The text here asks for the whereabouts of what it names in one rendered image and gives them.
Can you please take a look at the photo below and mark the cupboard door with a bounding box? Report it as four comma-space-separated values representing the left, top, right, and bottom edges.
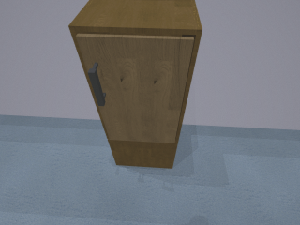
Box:
76, 33, 194, 143

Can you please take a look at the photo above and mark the handle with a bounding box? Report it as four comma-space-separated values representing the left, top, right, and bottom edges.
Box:
87, 62, 106, 106

